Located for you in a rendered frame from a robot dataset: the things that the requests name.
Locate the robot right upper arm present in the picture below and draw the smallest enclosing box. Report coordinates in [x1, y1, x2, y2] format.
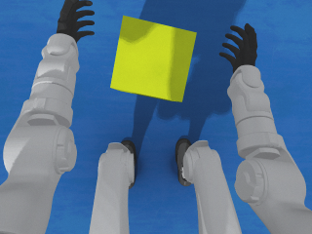
[234, 157, 312, 234]

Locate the robot right hand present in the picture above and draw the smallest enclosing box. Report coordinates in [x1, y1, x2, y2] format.
[219, 23, 257, 73]

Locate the robot left shin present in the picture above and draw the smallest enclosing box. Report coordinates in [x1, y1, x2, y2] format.
[97, 142, 129, 171]

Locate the robot left thigh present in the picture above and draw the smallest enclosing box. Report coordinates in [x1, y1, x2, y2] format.
[89, 149, 135, 234]

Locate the carton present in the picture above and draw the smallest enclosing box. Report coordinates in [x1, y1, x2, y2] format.
[110, 16, 197, 102]

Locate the robot left upper arm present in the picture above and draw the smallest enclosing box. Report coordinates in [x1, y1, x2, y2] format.
[0, 125, 77, 234]

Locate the robot left hand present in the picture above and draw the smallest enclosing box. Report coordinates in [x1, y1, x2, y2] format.
[57, 0, 95, 44]

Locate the robot left forearm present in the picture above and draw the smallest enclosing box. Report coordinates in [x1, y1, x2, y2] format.
[3, 33, 80, 171]

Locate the robot right forearm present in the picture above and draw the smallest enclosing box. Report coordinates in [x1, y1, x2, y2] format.
[227, 64, 306, 195]

